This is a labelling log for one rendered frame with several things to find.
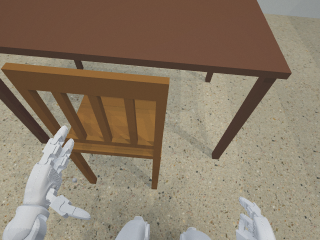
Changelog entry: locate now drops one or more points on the right robot shin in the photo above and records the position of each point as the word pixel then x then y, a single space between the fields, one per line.
pixel 191 228

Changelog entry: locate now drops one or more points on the table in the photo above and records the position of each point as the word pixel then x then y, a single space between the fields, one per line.
pixel 214 36

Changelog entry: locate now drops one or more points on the chair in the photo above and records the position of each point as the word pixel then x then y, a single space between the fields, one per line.
pixel 121 114

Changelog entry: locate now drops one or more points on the left robot forearm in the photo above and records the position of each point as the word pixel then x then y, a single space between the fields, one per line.
pixel 29 223

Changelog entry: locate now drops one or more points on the left robot hand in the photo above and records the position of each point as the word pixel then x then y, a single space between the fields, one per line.
pixel 47 172

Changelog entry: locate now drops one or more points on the left robot thigh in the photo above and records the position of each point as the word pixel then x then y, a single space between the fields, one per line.
pixel 135 230

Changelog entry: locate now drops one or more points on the right robot hand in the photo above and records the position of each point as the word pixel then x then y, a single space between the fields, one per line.
pixel 258 229

